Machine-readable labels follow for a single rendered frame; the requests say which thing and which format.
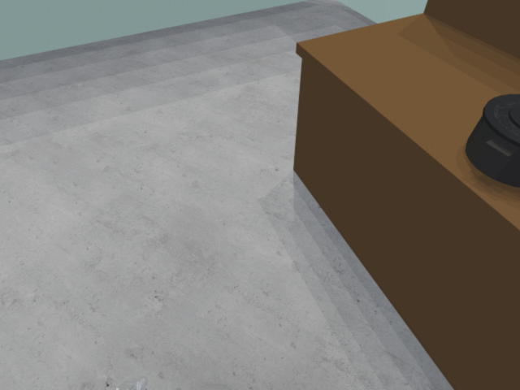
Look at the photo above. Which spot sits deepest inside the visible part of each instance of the lid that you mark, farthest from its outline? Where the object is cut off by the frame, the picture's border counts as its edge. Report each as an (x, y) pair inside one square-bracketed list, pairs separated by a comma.
[(502, 115)]

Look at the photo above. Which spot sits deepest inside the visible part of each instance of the table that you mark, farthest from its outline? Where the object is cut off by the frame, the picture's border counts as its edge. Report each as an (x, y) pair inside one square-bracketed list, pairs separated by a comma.
[(384, 115)]

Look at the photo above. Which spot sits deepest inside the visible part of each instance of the pot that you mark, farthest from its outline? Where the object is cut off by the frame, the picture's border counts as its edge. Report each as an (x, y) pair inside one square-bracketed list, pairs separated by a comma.
[(494, 156)]

